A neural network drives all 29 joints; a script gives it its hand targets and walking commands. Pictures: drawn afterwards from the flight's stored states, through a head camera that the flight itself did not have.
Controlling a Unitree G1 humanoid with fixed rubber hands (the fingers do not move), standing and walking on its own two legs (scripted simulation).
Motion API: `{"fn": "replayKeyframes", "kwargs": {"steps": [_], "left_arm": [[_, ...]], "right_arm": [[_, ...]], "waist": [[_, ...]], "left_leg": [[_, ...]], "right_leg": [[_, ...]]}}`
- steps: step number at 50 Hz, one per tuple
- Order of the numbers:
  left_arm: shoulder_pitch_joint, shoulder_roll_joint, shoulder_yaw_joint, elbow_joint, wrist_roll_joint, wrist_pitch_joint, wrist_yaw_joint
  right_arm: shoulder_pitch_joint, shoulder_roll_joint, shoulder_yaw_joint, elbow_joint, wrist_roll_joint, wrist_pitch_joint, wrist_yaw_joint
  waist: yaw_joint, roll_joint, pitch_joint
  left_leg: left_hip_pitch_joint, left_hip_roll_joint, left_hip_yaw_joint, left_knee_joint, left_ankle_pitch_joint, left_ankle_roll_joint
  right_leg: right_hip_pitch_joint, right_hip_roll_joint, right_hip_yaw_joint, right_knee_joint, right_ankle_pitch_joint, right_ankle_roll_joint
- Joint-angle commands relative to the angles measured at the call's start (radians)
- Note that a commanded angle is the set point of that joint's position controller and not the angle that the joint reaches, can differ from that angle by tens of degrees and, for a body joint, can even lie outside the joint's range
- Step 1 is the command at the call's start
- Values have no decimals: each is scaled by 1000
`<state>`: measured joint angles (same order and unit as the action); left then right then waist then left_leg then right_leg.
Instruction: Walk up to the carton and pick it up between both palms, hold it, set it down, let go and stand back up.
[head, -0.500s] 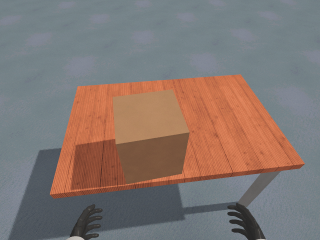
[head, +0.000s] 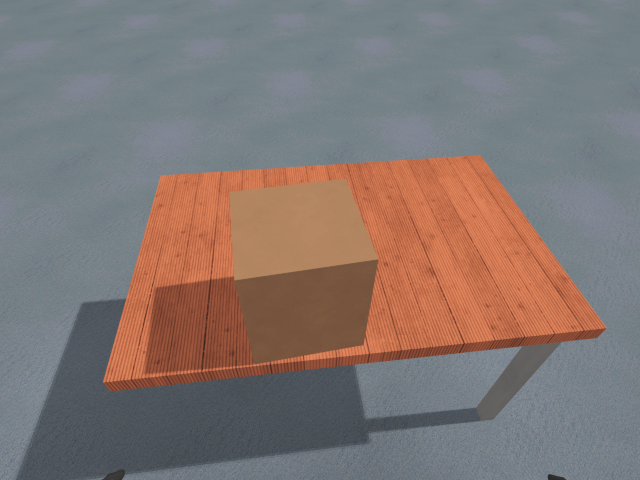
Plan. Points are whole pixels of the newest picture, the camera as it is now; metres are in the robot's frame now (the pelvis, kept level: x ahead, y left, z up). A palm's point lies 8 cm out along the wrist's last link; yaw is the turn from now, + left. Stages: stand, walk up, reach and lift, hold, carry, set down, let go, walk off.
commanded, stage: stand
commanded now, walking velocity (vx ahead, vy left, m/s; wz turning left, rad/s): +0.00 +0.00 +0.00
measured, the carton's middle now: (299, 272) +0.49 +0.05 -0.08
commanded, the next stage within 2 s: none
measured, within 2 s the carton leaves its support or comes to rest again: neither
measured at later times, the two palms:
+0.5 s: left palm out of the picture +0.05 +0.30 -0.11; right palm out of the picture +0.07 -0.29 -0.11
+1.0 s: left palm out of the picture +0.08 +0.31 -0.11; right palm out of the picture +0.07 -0.30 -0.11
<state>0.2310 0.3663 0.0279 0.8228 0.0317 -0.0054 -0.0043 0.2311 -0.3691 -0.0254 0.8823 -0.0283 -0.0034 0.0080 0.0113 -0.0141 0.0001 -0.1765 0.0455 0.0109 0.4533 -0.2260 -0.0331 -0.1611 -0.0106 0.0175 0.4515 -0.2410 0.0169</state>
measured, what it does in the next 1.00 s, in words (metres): stands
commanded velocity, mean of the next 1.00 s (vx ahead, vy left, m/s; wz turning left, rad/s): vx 0.00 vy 0.00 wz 0.00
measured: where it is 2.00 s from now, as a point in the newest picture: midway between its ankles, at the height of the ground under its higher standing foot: outside the picture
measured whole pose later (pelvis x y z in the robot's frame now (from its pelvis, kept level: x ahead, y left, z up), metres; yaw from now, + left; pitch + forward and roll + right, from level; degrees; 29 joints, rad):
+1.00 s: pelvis +0.00 +0.00 +0.01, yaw +0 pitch -3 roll +0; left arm 0.15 0.38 -0.02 1.03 0.02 -0.01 0.00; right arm 0.15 -0.37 0.02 1.06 -0.02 0.00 0.01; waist 0.00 0.00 0.04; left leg -0.14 0.03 0.01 0.37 -0.18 -0.03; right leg -0.13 -0.02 0.03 0.37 -0.20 0.02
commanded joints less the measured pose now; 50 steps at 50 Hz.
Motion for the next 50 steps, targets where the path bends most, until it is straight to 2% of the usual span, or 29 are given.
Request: {"fn": "replayKeyframes", "kwargs": {"steps": [1,2,3,4,5,9,11,14,15,17,21,22,23,27,29,32,34,35,36,37,39,40,41,42,43,47,48,49,50], "left_arm": [[-97,198,27,-48,4,-31,10],[-70,211,27,-40,-2,-32,11],[-93,223,26,-10,2,-28,5],[-58,196,22,-19,-10,-27,4],[-90,194,18,-10,-4,-28,8],[-49,216,17,29,-8,-26,9],[-74,229,20,38,-5,-32,10],[-39,179,3,61,-16,-27,-6],[-43,180,-5,75,-15,-31,2],[-66,167,-11,76,-12,-34,1],[-85,219,5,87,-9,-39,8],[-105,205,-3,87,-10,-34,7],[-61,189,-12,87,-10,-34,10],[-105,231,1,115,-17,-36,17],[-67,220,-3,135,-22,-29,12],[-63,213,-3,146,-15,-24,13],[-119,219,0,132,-16,-28,15],[-84,197,-6,133,-18,-26,12],[-94,220,1,126,-21,-34,11],[-90,211,-2,117,-21,-36,9],[-152,218,-4,139,-17,-29,10],[-114,199,-3,137,-17,-26,11],[-108,208,-8,131,-19,-32,10],[-92,209,-4,138,-25,-33,10],[-102,237,-4,153,-6,-26,18],[-130,228,4,144,-16,-23,14],[-125,232,-2,153,-13,-20,17],[-122,225,4,150,-18,-21,13],[-158,238,9,150,-19,-22,21]], "right_arm": [[-68,-182,-26,-52,-2,-32,-7],[-50,-155,-20,-48,-4,-31,-9],[-62,-156,-16,-37,-2,-28,-6],[-72,-195,-31,-34,0,-19,-6],[-79,-179,-21,-18,0,-28,-10],[-78,-199,-23,3,5,-26,-3],[-85,-164,-12,10,9,-20,0],[-99,-210,-15,38,15,-34,-6],[-89,-202,-15,52,9,-26,-6],[-102,-231,-23,52,-4,-30,-10],[-114,-201,-16,50,9,-25,-11],[-94,-200,-20,66,18,-21,-5],[-98,-201,-18,70,12,-26,-5],[-95,-179,2,77,4,-23,-8],[-107,-187,-7,90,13,-19,-9],[-82,-167,7,88,19,-20,-12],[-127,-198,0,91,15,-18,-11],[-84,-223,-14,108,17,-20,-5],[-85,-198,1,114,12,-19,-4],[-112,-214,-5,109,3,-23,-16],[-127,-195,-4,104,14,-22,-7],[-139,-188,6,104,11,-16,-5],[-104,-189,-2,106,11,-22,-10],[-136,-226,-7,116,12,-26,-7],[-139,-179,0,98,10,-20,-8],[-153,-192,2,109,5,-29,-15],[-137,-176,3,95,13,-26,-9],[-129,-200,-5,115,9,-25,-15],[-99,-200,-7,122,17,-28,-10]], "waist": [[-14,69,16],[-5,-21,26],[-17,-9,71],[11,73,12],[-15,4,8],[-9,43,56],[-6,-13,-3],[12,75,35],[8,-13,21],[-5,65,2],[-7,-45,20],[-28,-25,-30],[-11,34,-50],[-22,-33,-3],[1,-6,22],[-17,65,51],[-22,4,0],[-17,74,41],[-10,-18,37],[3,33,-4],[-32,-25,-1],[10,10,-6],[-5,23,11],[18,52,30],[-12,-26,47],[-12,39,-6],[-26,4,-40],[-3,33,-17],[-39,6,-32]], "left_leg": [[-2,57,-57,-86,-1,60],[-16,60,-83,-103,-36,60],[-39,64,-77,-111,-27,60],[6,41,-65,-115,-56,51],[19,58,-78,-113,-35,54],[-20,49,-84,-122,-62,62],[-25,52,-94,-140,-32,58],[-69,67,-127,-164,-111,64],[-49,57,-120,-171,-111,71],[-29,80,-152,-179,-162,72],[22,66,-126,-145,3,74],[62,63,-87,-139,29,59],[44,65,-99,-120,27,71],[63,69,-87,-117,131,62],[16,68,-98,-122,91,68],[12,55,-70,-123,47,54],[33,67,-111,-151,52,64],[22,57,-95,-144,16,57],[15,59,-102,-143,49,55],[35,74,-102,-149,28,66],[61,70,-106,-161,54,56],[24,75,-104,-169,35,64],[7,73,-89,-144,52,65],[19,67,-110,-155,58,67],[28,66,-101,-168,38,57],[51,76,-109,-170,70,65],[85,75,-91,-157,117,59],[52,67,-84,-147,119,56],[95,69,-89,-158,124,60]], "right_leg": [[-71,-84,111,-142,23,-55],[-59,-78,84,-130,-27,-50],[-84,-86,108,-143,-41,-49],[-84,-72,92,-133,-53,-46],[-101,-82,107,-139,-50,-55],[-93,-65,92,-139,-16,-51],[-33,-69,71,-113,9,-38],[-30,-71,79,-118,7,-45],[-32,-76,88,-122,-40,-51],[-47,-62,69,-106,-5,-47],[-68,-82,86,-133,30,-47],[-62,-76,77,-131,49,-42],[-25,-90,88,-126,85,-40],[-33,-95,92,-152,112,-30],[-6,-101,84,-141,108,-41],[-23,-85,95,-166,69,-41],[-11,-90,92,-158,42,-41],[-16,-97,94,-175,81,-42],[-10,-86,78,-153,80,-40],[0,-95,97,-165,94,-41],[-18,-83,75,-140,81,-42],[33,-87,69,-150,84,-36],[5,-91,89,-154,97,-43],[-12,-97,94,-158,99,-52],[-18,-86,85,-158,92,-48],[15,-88,87,-148,113,-39],[26,-86,85,-146,151,-37],[34,-89,93,-162,134,-42],[20,-92,113,-155,136,-51]]}}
